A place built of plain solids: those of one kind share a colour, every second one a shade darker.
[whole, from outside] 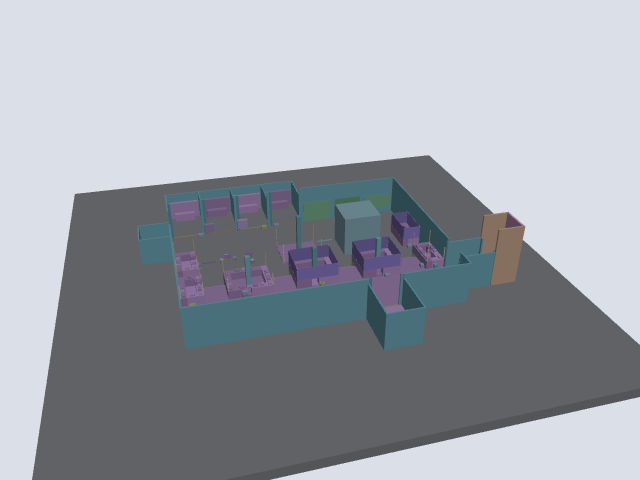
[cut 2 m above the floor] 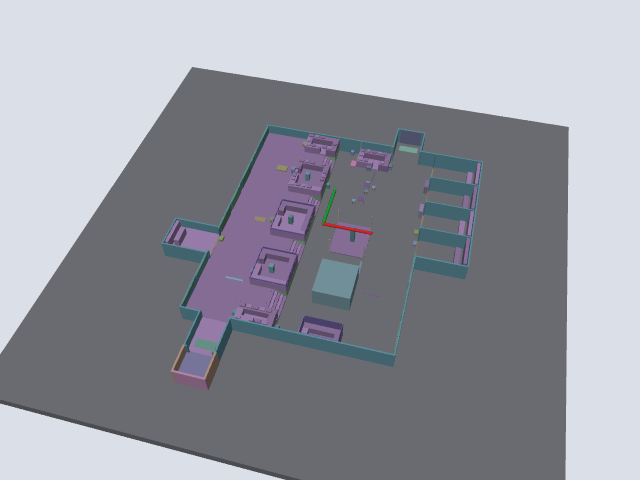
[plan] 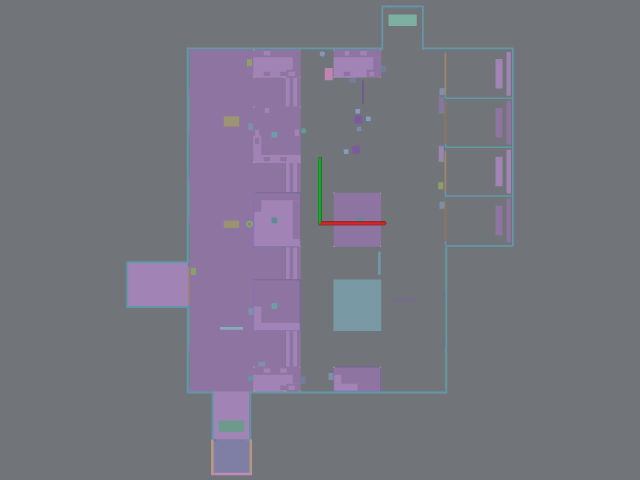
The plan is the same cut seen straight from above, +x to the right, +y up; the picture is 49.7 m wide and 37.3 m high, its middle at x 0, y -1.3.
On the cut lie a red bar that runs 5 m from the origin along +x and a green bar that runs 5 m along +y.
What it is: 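Deck; 3 x 4 bays of 6.6 m, ceiling 4.4 m; aisles mid-bay 2.2 to 3.4 m broad; islands of stalls round the columns; counters 0.9 m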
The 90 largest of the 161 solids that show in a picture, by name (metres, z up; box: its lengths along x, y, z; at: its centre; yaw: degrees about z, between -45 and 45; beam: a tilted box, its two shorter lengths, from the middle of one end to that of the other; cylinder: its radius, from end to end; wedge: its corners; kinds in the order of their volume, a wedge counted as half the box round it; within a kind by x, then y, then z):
{
 "piece_1": {"box": [0.35, 2.92, 2.05], "at": [-14.66, -4.77, 1.86]},
 "piece_2": {"box": [0.55, 1.82, 0.95], "at": [-13.91, -4.77, 1.31]},
 "piece_3": {"box": [4.71, 3.32, 0.94], "at": [-12.55, -4.77, 0.42]},
 "piece_4": {"box": [2.77, 3.7, 0.94], "at": [-6.88, -14.93, 0.42]},
 "piece_5": {"box": [7.26, 26.59, 0.94], "at": [-6.57, 0.22, 0.42]},
 "piece_6": {"box": [0.62, 1.28, 0.95], "at": [-4.87, -7.11, 1.31]},
 "piece_7": {"box": [0.62, 1.44, 0.95], "at": [-4.87, -0.52, 1.31]},
 "piece_8": {"box": [0.62, 1.52, 0.95], "at": [-4.87, 6.06, 1.31]},
 "piece_9": {"box": [0.62, 0.97, 0.95], "at": [-4.87, 12.41, 1.31]},
 "piece_10": {"box": [1.85, 0.62, 0.95], "at": [-4.25, -12.77, 1.31]},
 "piece_11": {"box": [1.85, 0.62, 0.95], "at": [-4.25, 11.62, 1.31]},
 "piece_12": {"box": [3.65, 1.9, 0.17], "at": [-3.34, -12.11, 0.92]},
 "piece_13": {"box": [3.69, 0.62, 0.95], "at": [-3.34, -11.46, 1.31]},
 "piece_14": {"box": [3.69, 0.62, 0.95], "at": [-3.34, -8.06, 1.31]},
 "piece_15": {"box": [3.65, 3.97, 0.17], "at": [-3.34, -6.36, 0.92]},
 "piece_16": {"box": [3.69, 0.62, 0.95], "at": [-3.34, -4.67, 1.31]},
 "piece_17": {"box": [3.69, 0.62, 0.95], "at": [-3.34, -1.54, 1.31]},
 "piece_18": {"box": [3.65, 4.21, 0.17], "at": [-3.34, 0.27, 0.92]},
 "piece_19": {"box": [3.69, 0.62, 0.95], "at": [-3.34, 2.09, 1.31]},
 "piece_20": {"box": [3.69, 0.62, 0.95], "at": [-3.34, 4.99, 1.31]},
 "piece_21": {"box": [3.65, 4.35, 0.17], "at": [-3.34, 6.88, 0.92]},
 "piece_22": {"box": [3.69, 0.62, 0.95], "at": [-3.34, 8.76, 1.31]},
 "piece_23": {"box": [3.65, 2.17, 0.17], "at": [-3.34, 12.41, 0.92]},
 "piece_24": {"box": [3.69, 0.62, 0.95], "at": [-3.34, 13.2, 1.31]},
 "piece_25": {"box": [0.29, 2.78, 0.94], "at": [-2.8, -9.76, 0.42]},
 "piece_26": {"box": [0.29, 2.51, 0.94], "at": [-2.8, -3.11, 0.42]},
 "piece_27": {"box": [0.29, 2.28, 0.94], "at": [-2.8, 3.54, 0.42]},
 "piece_28": {"box": [0.29, 2.23, 0.94], "at": [-2.8, 10.19, 0.42]},
 "piece_29": {"box": [0.29, 2.78, 0.76], "at": [-2.51, -9.76, 0.33]},
 "piece_30": {"box": [1.13, 0.62, 0.95], "at": [-2.06, -12.77, 1.31]},
 "piece_31": {"box": [1.13, 0.62, 0.95], "at": [-2.06, 11.62, 1.31]},
 "piece_32": {"box": [0.62, 2.77, 0.95], "at": [-1.8, -6.36, 1.31]},
 "piece_33": {"box": [0.62, 3.02, 0.95], "at": [-1.8, 0.27, 1.31]},
 "piece_34": {"box": [0.62, 3.15, 0.95], "at": [-1.8, 6.88, 1.31]},
 "piece_35": {"box": [0.62, 0.97, 0.95], "at": [-1.8, 12.41, 1.31]},
 "piece_36": {"box": [0.62, 0.97, 0.95], "at": [1.35, 12.41, 0.42]},
 "piece_37": {"box": [1.87, 0.62, 0.95], "at": [1.97, -12.77, 0.42]},
 "piece_38": {"box": [1.87, 0.62, 0.95], "at": [1.97, 11.62, 0.42]},
 "piece_39": {"box": [3.67, 1.9, 0.17], "at": [2.9, -12.11, 0.04]},
 "piece_40": {"box": [3.71, 0.62, 0.95], "at": [2.9, -11.46, 0.42]},
 "piece_41": {"box": [3.67, 4.21, 0.17], "at": [2.9, 0.27, 0.04]},
 "piece_42": {"box": [3.67, 2.17, 0.17], "at": [2.9, 12.41, 0.04]},
 "piece_43": {"box": [3.71, 0.62, 0.95], "at": [2.9, 13.2, 0.42]},
 "piece_44": {"box": [1.15, 0.62, 0.95], "at": [4.18, -12.77, 0.42]},
 "piece_45": {"box": [1.15, 0.62, 0.95], "at": [4.18, 11.62, 0.42]},
 "piece_46": {"box": [0.55, 2.3, 0.95], "at": [13.91, 0.22, 0.42]},
 "piece_47": {"box": [0.55, 2.3, 0.95], "at": [13.91, 4.02, 0.42]},
 "piece_48": {"box": [0.55, 2.3, 0.95], "at": [13.91, 7.81, 0.42]},
 "piece_49": {"box": [0.55, 2.3, 0.95], "at": [13.91, 11.61, 0.42]},
 "piece_50": {"box": [0.35, 3.4, 2.05], "at": [14.66, 0.22, 0.97]},
 "piece_51": {"box": [0.35, 3.4, 2.05], "at": [14.66, 4.02, 0.97]},
 "piece_52": {"box": [0.35, 3.4, 2.05], "at": [14.66, 7.81, 0.97]},
 "piece_53": {"box": [0.35, 3.4, 2.05], "at": [14.66, 11.61, 0.97]},
 "wall_1": {"box": [0.15, 3.62, 3.94], "at": [-14.98, -4.77, 1.92]},
 "wall_2": {"box": [4.83, 0.15, 3.94], "at": [-12.64, -6.51, 1.92]},
 "wall_3": {"box": [4.83, 0.15, 3.94], "at": [-12.64, -3.03, 1.92]},
 "wall_4": {"box": [0.15, 6.8, 4.42], "at": [-10.28, -9.83, 2.16]},
 "wall_5": {"box": [0.15, 16.77, 4.42], "at": [-10.28, 5.28, 2.16]},
 "wall_6": {"box": [2.09, 0.15, 4.42], "at": [-9.31, -13.15, 2.16]},
 "wall_7": {"box": [0.15, 3.89, 3.94], "at": [-8.34, -14.99, 1.92]},
 "wall_8": {"box": [0.15, 3.89, 3.94], "at": [-5.41, -14.99, 1.92]},
 "wall_9": {"box": [15.28, 0.15, 4.42], "at": [-2.71, 13.59, 2.16]},
 "wall_10": {"box": [15.38, 0.15, 4.42], "at": [2.2, -13.15, 2.16]},
 "wall_11": {"box": [0.15, 3.46, 3.05], "at": [4.85, 15.2, 1.48]},
 "wall_12": {"box": [3.29, 0.15, 3.05], "at": [6.42, 16.86, 1.48]},
 "wall_13": {"box": [0.15, 3.46, 3.05], "at": [7.99, 15.2, 1.48]},
 "wall_14": {"box": [1.87, 0.15, 4.42], "at": [8.85, 13.59, 2.16]},
 "wall_15": {"box": [0.15, 11.55, 4.42], "at": [9.82, -7.46, 2.16]},
 "wall_16": {"box": [5.16, 0.12, 3.05], "at": [12.33, 2.12, 1.48]},
 "wall_17": {"box": [5.16, 0.12, 3.05], "at": [12.33, 5.92, 1.48]},
 "wall_18": {"box": [5.16, 0.12, 3.05], "at": [12.33, 9.71, 1.48]},
 "wall_19": {"box": [5.31, 0.15, 3.05], "at": [12.4, 13.59, 1.48]},
 "wall_20": {"box": [5.28, 0.15, 3.05], "at": [12.42, -1.76, 1.48]},
 "wall_21": {"box": [0.15, 3.95, 3.05], "at": [14.98, 0.14, 1.48]},
 "wall_22": {"box": [0.15, 3.8, 3.05], "at": [14.98, 4.02, 1.48]},
 "wall_23": {"box": [0.15, 3.8, 3.05], "at": [14.98, 7.81, 1.48]},
 "wall_24": {"box": [0.15, 3.95, 3.05], "at": [14.98, 11.69, 1.48]},
 "core_1": {"box": [3.71, 4.01, 4.42], "at": [2.9, -6.36, 2.16]},
 "plinth_1": {"box": [1.45, 4.01, 0.94], "at": [-2.22, -6.36, 0.42]},
 "plinth_2": {"box": [1.45, 4.25, 0.94], "at": [-2.22, 0.27, 0.42]},
 "plinth_3": {"box": [1.45, 4.39, 0.94], "at": [-2.22, 6.88, 0.42]},
 "plinth_4": {"box": [1.45, 2.21, 0.94], "at": [-2.22, 12.41, 0.42]},
 "wing_1": {"box": [0.2, 2.78, 6.43], "at": [-8.36, -18.19, 3.17]},
 "wing_2": {"box": [0.2, 2.78, 6.43], "at": [-5.39, -18.19, 3.17]},
 "street_1": {"box": [2.77, 2.6, 0.94], "at": [-6.88, -18.08, 0.42]},
 "opp_1": {"box": [3.17, 0.2, 6.43], "at": [-6.88, -19.48, 3.17]},
 "column_1": {"box": [0.45, 0.45, 4.42], "at": [-3.55, -6.43, 2.16]},
 "column_2": {"box": [0.45, 0.45, 4.42], "at": [-3.55, 0.22, 2.16]},
 "column_3": {"box": [0.45, 0.45, 4.42], "at": [-3.55, 6.87, 2.16]},
 "column_4": {"box": [0.45, 0.45, 4.42], "at": [3.1, 0.22, 2.16]}
}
